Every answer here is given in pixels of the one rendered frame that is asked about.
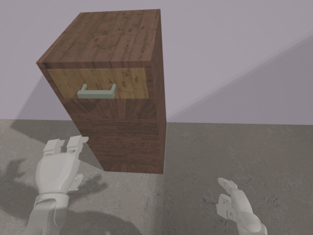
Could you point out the left robot forearm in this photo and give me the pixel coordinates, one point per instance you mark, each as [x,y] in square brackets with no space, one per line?
[48,215]

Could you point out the handle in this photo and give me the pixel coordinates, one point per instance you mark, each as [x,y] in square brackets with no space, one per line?
[83,93]

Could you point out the robot left hand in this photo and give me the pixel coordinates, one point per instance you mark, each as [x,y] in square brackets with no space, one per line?
[57,172]

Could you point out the drawer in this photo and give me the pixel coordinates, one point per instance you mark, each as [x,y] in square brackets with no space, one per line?
[130,82]

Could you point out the robot right hand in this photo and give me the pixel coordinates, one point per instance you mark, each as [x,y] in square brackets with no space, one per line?
[231,207]

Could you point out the right robot forearm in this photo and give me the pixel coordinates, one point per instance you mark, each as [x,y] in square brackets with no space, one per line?
[249,224]

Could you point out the cabinet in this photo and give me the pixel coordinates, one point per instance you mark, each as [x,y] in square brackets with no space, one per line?
[125,134]

